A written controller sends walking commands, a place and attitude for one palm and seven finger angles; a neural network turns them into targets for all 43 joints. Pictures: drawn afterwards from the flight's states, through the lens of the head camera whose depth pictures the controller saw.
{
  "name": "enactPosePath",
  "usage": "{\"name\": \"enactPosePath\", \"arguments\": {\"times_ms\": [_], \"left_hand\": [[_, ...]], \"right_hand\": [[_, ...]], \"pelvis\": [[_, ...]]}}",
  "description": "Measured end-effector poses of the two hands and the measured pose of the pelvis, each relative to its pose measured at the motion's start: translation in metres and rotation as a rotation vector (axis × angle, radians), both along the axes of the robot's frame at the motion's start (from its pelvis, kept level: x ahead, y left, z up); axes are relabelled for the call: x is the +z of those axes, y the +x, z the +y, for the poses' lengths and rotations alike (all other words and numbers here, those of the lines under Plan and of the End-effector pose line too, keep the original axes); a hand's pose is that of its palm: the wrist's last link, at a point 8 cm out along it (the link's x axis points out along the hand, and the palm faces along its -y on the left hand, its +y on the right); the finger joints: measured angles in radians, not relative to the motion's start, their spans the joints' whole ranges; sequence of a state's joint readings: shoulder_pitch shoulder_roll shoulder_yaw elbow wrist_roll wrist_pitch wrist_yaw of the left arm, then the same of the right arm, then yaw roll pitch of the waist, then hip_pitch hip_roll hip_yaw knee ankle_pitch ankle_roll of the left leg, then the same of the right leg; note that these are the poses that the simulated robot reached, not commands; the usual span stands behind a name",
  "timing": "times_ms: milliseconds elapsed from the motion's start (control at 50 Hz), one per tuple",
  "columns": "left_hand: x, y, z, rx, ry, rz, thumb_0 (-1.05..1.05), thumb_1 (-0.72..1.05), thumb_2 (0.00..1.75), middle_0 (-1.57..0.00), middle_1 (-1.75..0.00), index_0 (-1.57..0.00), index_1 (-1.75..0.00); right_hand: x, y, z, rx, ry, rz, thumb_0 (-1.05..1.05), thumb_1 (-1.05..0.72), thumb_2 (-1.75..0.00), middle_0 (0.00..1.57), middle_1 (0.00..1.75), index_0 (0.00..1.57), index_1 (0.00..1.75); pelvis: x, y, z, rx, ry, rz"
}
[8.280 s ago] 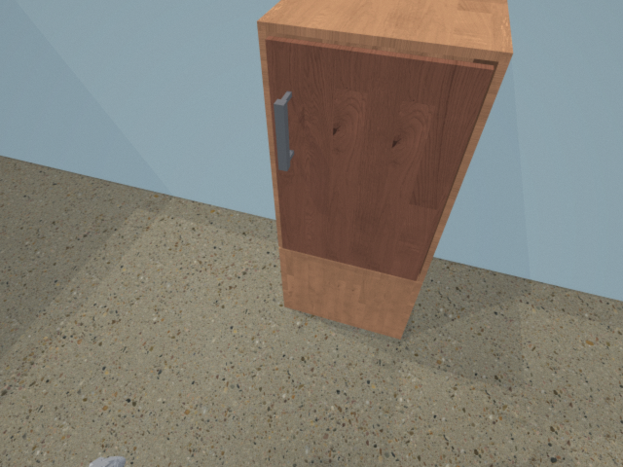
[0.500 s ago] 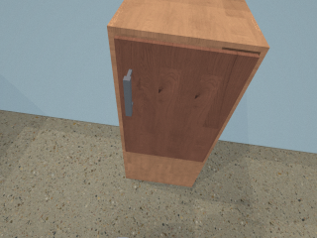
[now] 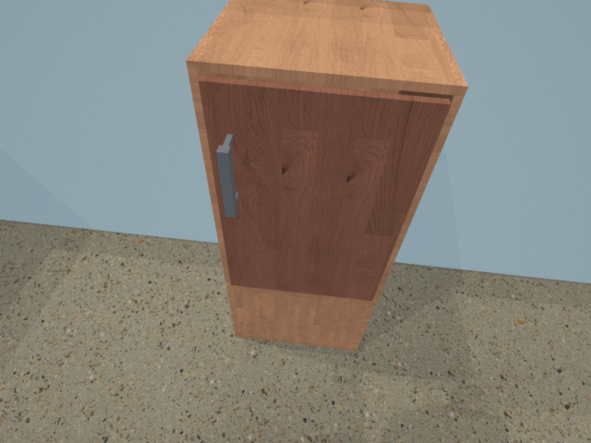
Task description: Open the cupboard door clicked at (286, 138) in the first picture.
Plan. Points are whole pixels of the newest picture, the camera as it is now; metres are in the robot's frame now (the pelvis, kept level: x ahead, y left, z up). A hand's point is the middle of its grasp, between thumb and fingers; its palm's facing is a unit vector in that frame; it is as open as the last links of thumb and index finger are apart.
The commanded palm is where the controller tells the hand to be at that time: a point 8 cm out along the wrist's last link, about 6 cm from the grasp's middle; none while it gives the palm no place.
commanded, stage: come to a stop and stand still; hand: left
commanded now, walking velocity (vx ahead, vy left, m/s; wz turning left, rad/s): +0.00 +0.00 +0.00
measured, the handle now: (230, 177) +0.55 +0.16 +0.04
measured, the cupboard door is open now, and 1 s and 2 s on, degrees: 0 0 0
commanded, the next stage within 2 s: look again from close up in 0.56 s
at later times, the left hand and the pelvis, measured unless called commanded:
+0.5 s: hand out of the picture +0.02 +0.21 -0.17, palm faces +0.01 -0.98 -0.22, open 7.4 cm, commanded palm none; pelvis +0.01 +0.03 +0.00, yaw -1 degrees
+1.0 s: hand out of the picture +0.00 +0.18 -0.17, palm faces -0.01 -0.98 -0.17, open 7.4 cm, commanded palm none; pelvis +0.01 +0.02 +0.00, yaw -2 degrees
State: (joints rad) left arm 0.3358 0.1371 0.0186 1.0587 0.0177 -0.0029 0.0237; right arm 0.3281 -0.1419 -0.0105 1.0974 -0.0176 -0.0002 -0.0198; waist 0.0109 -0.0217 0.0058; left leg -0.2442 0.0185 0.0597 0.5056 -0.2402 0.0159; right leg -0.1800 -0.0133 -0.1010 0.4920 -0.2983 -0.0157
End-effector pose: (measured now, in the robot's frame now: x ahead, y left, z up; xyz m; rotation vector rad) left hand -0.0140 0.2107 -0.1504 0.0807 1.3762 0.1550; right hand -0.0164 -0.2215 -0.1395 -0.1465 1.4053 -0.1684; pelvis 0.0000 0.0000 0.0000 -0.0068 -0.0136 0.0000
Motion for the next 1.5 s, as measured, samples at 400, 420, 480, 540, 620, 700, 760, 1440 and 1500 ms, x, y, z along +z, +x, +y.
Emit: {"name": "enactPosePath", "arguments": {"times_ms": [400,420,480,540,620,700,760,1440,1500], "left_hand": [[0.009,0.011,0.039,-0.045,0.068,0.016,0.00,0.91,0.90,-0.20,-0.30,-0.20,-0.30],[0.009,0.015,0.041,-0.047,0.072,0.008,0.00,0.91,0.90,-0.20,-0.30,-0.20,-0.30],[0.011,0.025,0.044,-0.058,0.076,-0.010,0.00,0.91,0.90,-0.20,-0.30,-0.20,-0.30],[0.011,0.031,0.045,-0.068,0.073,-0.020,0.00,0.91,0.90,-0.20,-0.30,-0.20,-0.30],[0.009,0.036,0.043,-0.075,0.063,-0.020,0.00,0.91,0.90,-0.20,-0.30,-0.20,-0.30],[0.008,0.035,0.040,-0.075,0.054,-0.011,0.00,0.92,0.90,-0.20,-0.30,-0.20,-0.30],[0.007,0.032,0.037,-0.074,0.047,0.000,0.00,0.91,0.90,-0.20,-0.30,-0.20,-0.30],[0.125,0.160,0.031,0.015,0.164,-0.844,0.04,0.91,0.87,-0.20,-0.34,-0.20,-0.34],[0.151,0.199,0.017,-0.050,0.075,-1.161,0.03,0.84,0.85,-0.20,-0.37,-0.20,-0.37]], "right_hand": [[-0.015,0.004,0.044,0.002,0.060,-0.018,0.02,-0.94,-0.90,0.20,0.30,0.20,0.30],[-0.015,0.006,0.043,0.001,0.058,-0.020,0.02,-0.94,-0.90,0.20,0.30,0.20,0.30],[-0.013,0.010,0.041,-0.002,0.048,-0.030,0.02,-0.94,-0.90,0.20,0.30,0.20,0.30],[-0.011,0.014,0.037,-0.005,0.036,-0.040,0.02,-0.93,-0.90,0.20,0.30,0.20,0.30],[-0.007,0.020,0.033,-0.005,0.022,-0.050,0.01,-0.93,-0.90,0.20,0.30,0.19,0.30],[-0.005,0.024,0.029,-0.002,0.011,-0.054,0.01,-0.92,-0.90,0.20,0.30,0.19,0.30],[-0.004,0.027,0.027,-0.001,0.006,-0.053,0.01,-0.92,-0.90,0.20,0.30,0.19,0.30],[0.015,0.093,-0.023,0.031,-0.064,-0.500,0.01,-0.93,-0.90,0.20,0.30,0.20,0.30],[0.025,0.131,-0.039,0.070,-0.095,-0.659,0.01,-0.92,-0.90,0.20,0.30,0.20,0.30]], "pelvis": [[-0.003,0.005,0.031,-0.013,0.003,0.001],[-0.003,0.005,0.032,-0.015,0.005,0.001],[-0.001,0.007,0.033,-0.019,0.008,0.001],[-0.001,0.008,0.033,-0.023,0.010,0.002],[0.000,0.009,0.032,-0.027,0.011,0.003],[0.001,0.010,0.031,-0.028,0.011,0.001],[0.002,0.011,0.030,-0.030,0.011,0.000],[-0.010,0.003,0.003,0.017,0.015,0.052],[-0.024,-0.007,-0.003,0.004,0.019,0.118]]}}
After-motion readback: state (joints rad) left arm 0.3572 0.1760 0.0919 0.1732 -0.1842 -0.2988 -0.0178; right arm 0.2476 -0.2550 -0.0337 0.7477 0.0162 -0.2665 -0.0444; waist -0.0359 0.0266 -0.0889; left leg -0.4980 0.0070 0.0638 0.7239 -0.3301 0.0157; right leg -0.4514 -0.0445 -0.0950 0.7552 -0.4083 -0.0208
